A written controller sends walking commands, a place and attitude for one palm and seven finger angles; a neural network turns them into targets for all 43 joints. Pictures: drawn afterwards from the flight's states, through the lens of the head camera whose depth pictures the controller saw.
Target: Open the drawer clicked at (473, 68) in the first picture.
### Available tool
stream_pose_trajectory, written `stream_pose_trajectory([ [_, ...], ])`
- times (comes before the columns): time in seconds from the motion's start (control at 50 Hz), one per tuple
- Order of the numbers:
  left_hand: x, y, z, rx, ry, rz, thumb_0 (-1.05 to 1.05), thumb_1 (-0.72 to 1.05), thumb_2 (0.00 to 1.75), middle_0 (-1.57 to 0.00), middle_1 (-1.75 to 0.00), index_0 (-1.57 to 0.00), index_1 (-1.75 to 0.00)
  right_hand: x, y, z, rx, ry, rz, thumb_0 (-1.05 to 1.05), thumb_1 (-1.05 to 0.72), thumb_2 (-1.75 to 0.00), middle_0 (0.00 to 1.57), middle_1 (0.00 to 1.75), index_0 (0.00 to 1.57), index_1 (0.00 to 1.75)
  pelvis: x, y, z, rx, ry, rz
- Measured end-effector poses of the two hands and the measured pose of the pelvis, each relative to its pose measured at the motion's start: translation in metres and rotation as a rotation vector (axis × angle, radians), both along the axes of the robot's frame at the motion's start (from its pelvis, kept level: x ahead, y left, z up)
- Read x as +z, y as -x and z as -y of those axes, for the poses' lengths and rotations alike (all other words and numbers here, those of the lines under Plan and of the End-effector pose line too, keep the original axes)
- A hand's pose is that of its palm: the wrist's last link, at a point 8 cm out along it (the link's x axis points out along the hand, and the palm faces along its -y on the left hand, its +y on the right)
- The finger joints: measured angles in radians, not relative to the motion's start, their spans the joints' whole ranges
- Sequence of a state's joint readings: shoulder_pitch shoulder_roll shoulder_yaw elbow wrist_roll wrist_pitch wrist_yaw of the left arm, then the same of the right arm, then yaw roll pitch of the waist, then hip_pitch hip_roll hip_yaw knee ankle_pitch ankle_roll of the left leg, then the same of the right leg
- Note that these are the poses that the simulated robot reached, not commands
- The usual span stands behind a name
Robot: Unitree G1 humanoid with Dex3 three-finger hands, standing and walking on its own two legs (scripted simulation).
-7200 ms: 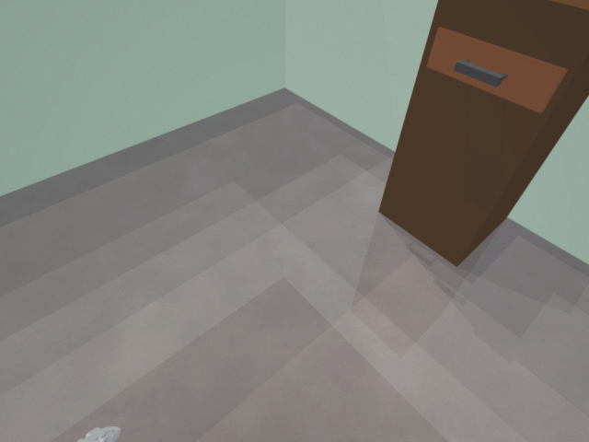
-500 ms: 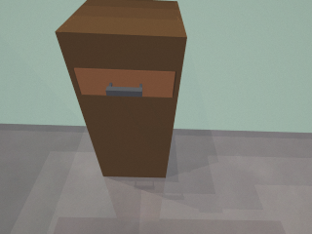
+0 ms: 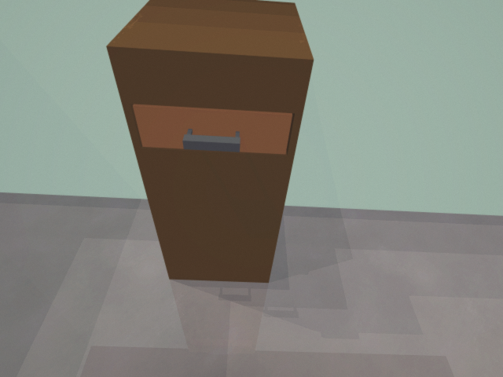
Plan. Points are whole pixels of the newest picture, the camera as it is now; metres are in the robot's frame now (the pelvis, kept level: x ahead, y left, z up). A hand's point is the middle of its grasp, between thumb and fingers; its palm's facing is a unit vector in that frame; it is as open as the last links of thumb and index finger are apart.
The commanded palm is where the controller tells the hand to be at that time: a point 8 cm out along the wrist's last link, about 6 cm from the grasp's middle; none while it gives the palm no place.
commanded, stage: shuffle to correct the standing spot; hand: left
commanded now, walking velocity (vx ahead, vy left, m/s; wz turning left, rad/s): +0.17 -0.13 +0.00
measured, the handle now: (212, 138) +0.65 +0.13 +0.02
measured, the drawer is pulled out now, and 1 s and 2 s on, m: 0.00 0.00 0.00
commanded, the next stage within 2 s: come to a stop and stand still in 0.84 s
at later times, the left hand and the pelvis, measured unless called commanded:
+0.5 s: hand out of the picture -0.02 +0.12 -0.19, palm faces +0.04 -1.00 -0.05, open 7.4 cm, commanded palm none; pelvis +0.05 -0.02 -0.01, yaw -1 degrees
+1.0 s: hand (222, 350) +0.22 +0.06 -0.16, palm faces +0.08 -0.97 -0.22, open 7.1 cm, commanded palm none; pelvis +0.14 -0.12 +0.00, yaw +2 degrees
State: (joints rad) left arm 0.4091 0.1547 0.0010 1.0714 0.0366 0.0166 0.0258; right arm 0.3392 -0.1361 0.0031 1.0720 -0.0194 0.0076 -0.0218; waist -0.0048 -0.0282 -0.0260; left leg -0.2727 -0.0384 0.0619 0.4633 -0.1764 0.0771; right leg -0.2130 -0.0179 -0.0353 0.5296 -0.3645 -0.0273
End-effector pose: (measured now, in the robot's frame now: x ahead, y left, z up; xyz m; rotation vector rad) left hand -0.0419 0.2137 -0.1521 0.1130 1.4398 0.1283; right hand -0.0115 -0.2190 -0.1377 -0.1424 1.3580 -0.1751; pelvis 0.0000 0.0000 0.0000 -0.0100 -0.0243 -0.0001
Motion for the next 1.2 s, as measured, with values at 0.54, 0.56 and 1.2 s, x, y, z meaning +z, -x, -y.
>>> stream_pose_trajectory([
  [0.54, -0.012, -0.043, 0.041, 0.012, 0.093, -0.051, 0.00, 0.91, 0.90, -0.20, -0.30, -0.20, -0.30, 0.011, -0.062, 0.023, -0.023, 0.049, 0.072, 0.01, -0.92, -0.90, 0.20, 0.30, 0.20, 0.30, -0.002, -0.053, 0.023, -0.013, 0.003, -0.028],
  [0.56, -0.009, -0.058, 0.038, 0.006, 0.084, -0.023, 0.00, 0.91, 0.90, -0.20, -0.30, -0.20, -0.30, 0.012, -0.058, 0.021, -0.028, 0.040, 0.055, 0.01, -0.92, -0.90, 0.20, 0.30, 0.20, 0.30, 0.001, -0.056, 0.024, -0.013, 0.002, -0.029],
  [1.2, 0.010, -0.210, 0.119, 0.050, -0.050, 0.134, -0.01, 0.95, 0.90, -0.20, -0.30, -0.20, -0.30, 0.000, -0.224, 0.136, 0.051, 0.003, 0.080, 0.00, -0.91, -0.90, 0.20, 0.30, 0.19, 0.30, 0.001, -0.159, 0.128, 0.024, -0.004, -0.025],
])
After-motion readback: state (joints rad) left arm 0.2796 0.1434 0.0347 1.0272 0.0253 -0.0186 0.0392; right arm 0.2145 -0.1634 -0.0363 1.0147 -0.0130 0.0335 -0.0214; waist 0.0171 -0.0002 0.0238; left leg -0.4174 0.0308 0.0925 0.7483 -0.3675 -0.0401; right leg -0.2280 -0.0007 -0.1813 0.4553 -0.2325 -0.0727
